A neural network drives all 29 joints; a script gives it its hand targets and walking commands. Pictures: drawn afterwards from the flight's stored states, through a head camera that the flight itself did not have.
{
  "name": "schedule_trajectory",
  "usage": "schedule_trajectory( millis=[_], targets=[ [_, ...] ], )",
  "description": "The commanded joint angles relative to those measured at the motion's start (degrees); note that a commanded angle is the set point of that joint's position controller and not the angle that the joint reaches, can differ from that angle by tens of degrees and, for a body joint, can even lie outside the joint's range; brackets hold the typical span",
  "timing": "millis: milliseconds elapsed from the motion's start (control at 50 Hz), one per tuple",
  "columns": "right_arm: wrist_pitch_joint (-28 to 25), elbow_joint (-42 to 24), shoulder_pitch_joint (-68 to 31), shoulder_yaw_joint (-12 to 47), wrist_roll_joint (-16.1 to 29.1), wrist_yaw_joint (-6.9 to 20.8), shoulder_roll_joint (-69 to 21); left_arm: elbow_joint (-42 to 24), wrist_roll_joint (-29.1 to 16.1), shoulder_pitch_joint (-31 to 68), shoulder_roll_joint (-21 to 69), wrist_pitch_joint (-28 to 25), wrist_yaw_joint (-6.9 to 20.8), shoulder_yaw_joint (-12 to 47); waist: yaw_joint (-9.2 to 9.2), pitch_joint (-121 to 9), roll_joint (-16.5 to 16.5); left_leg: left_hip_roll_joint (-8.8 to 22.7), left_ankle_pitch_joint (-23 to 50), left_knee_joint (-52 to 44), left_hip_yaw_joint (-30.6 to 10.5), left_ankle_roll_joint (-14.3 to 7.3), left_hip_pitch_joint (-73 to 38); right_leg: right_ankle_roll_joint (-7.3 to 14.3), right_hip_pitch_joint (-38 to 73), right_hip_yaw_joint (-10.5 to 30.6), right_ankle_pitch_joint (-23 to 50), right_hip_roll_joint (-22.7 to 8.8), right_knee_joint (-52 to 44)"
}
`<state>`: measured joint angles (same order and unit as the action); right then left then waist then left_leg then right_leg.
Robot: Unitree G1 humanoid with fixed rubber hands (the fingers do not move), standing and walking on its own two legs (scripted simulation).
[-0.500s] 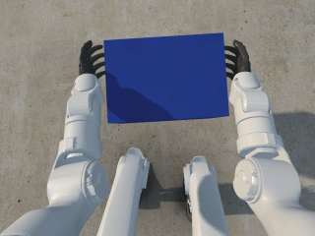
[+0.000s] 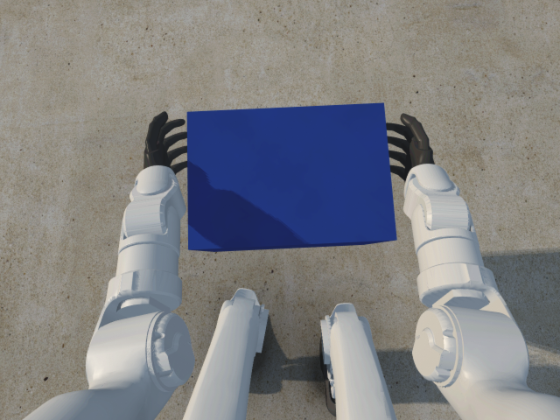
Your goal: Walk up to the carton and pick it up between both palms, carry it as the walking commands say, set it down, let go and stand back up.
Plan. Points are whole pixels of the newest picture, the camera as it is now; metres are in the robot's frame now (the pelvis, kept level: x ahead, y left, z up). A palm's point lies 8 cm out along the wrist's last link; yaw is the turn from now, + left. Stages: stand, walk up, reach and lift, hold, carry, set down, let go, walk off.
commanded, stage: reach and lift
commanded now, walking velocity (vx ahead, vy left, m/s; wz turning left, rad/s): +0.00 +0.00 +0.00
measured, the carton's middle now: (287, 187) +0.45 +0.04 -0.14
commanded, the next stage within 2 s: none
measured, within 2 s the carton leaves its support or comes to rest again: neither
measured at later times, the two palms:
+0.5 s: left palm (131, 156) +0.42 +0.21 +0.03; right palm (446, 155) +0.46 -0.15 +0.02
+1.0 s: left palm (90, 146) +0.40 +0.21 +0.10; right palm (479, 146) +0.44 -0.15 +0.09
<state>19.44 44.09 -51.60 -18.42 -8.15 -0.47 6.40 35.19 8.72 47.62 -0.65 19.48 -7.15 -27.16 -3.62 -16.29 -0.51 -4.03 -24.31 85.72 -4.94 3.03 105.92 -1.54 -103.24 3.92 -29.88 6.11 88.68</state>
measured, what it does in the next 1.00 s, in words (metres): rises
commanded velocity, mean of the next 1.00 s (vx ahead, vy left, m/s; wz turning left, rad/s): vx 0.00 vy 0.00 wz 0.00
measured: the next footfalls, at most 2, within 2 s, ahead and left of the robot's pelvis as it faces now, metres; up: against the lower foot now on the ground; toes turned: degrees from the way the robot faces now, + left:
none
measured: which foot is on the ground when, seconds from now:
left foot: down 0.00-1.00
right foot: down 0.00-1.00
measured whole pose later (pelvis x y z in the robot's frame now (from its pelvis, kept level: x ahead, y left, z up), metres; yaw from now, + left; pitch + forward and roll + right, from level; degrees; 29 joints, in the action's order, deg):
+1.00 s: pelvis +0.04 +0.00 +0.14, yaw +1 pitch +31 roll +0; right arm 20.1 37.0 -33.1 -19.0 -11.7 1.5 0.7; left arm 28.8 12.9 30.3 3.2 20.3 2.2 -26.7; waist -3.7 -14.0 -0.9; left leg -3.3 -18.0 54.6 -6.1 2.2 67.1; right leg -0.3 -64.8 5.5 -22.7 4.8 57.2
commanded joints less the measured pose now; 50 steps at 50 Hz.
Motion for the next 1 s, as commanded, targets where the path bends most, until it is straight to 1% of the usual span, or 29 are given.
schedule_trajectory(
  millis=[0,160,280,400,520,760,980],
  targets=[
    [-2.49,-5.43,-32.55,25.88,8.98,16.87,-56.67,3.1,-8.52,30.87,52.41,0.53,23.5,31.42,-0.39,-49.98,-2.45,-3.84,15.35,-7.33,8.73,-1.67,-35.78,-0.1,26.4,-6.34,14.69,2.92,-11.75],
    [-2.72,-5.8,-29.68,26.52,8.44,16.88,-57.03,3.44,-8.57,27.65,53.4,0.33,23.52,32.2,-0.26,-47.02,-2.66,-3.58,14.97,-11.46,7.99,-1.67,-40.56,0.04,29.52,-5.85,13.76,2.65,-15.51],
    [-2.82,-4.65,-28.14,26.28,8.21,17.63,-57.0,2.82,-8.12,26.14,53.92,0.6,23.47,32.51,-0.69,-44.13,-2.46,-3.11,14.08,-15.25,7.18,-1.73,-45.89,0.34,30.79,-5.73,12.12,2.54,-18.92],
    [-2.84,-3.79,-25.87,25.64,7.54,18.34,-57.25,2.81,-7.06,23.93,54.17,0.83,23.73,32.12,-0.9,-41.19,-2.03,-2.81,14.25,-18.86,6.78,-1.86,-49.93,0.52,33.41,-5.34,12.12,2.28,-22.56],
    [-2.72,-4.48,-23.18,25.64,6.81,18.57,-57.93,2.7,-6.27,21.32,54.49,0.89,24.29,31.91,-0.72,-39.07,-1.78,-2.76,15.88,-22.06,6.58,-2.02,-53.21,0.49,37.89,-4.78,14.03,1.9,-26.18],
    [-2.49,-7.71,-17.05,27.67,6.03,18.49,-59.57,0.81,-5.04,14.29,54.75,1.01,25.46,32.55,-0.81,-35.99,-2.59,-2.66,21.28,-28.65,5.61,-2.38,-59.82,0.27,48.17,-3.37,20.93,0.99,-33.39],
    [-1.42,-9.98,-11.55,28.81,5.55,18.87,-59.95,-1.79,-4.15,8.19,55.0,2.04,26.41,33.72,-0.44,-31.49,-1.99,-2.26,22.76,-35.69,5.04,-2.53,-66.39,0.61,55.81,-2.52,23.19,0.3,-40.57]
  ],
)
